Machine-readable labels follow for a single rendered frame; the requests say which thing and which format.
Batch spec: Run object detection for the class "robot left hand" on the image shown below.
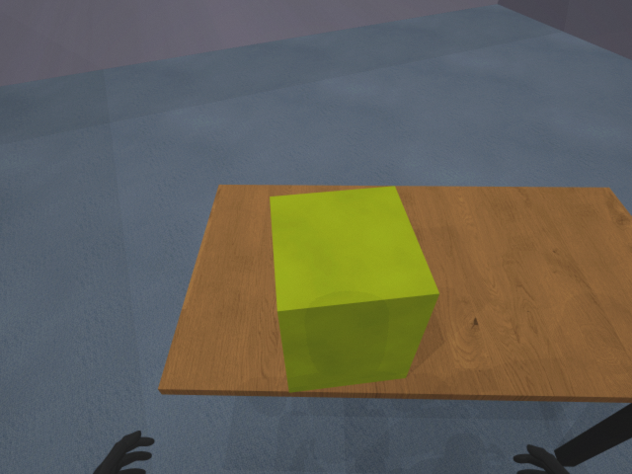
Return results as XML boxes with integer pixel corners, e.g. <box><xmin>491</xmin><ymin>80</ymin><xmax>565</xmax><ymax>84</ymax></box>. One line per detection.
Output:
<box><xmin>93</xmin><ymin>431</ymin><xmax>155</xmax><ymax>474</ymax></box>

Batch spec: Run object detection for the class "table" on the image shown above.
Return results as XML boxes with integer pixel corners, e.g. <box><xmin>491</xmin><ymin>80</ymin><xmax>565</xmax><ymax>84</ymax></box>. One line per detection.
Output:
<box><xmin>158</xmin><ymin>185</ymin><xmax>632</xmax><ymax>467</ymax></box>

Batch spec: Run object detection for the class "robot right hand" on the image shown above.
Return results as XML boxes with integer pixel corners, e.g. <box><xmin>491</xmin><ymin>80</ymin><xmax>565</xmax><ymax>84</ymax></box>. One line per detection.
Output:
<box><xmin>513</xmin><ymin>444</ymin><xmax>570</xmax><ymax>474</ymax></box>

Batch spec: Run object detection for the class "carton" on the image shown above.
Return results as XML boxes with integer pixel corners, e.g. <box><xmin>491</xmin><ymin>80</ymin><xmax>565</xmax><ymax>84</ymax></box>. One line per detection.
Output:
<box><xmin>270</xmin><ymin>186</ymin><xmax>439</xmax><ymax>393</ymax></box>

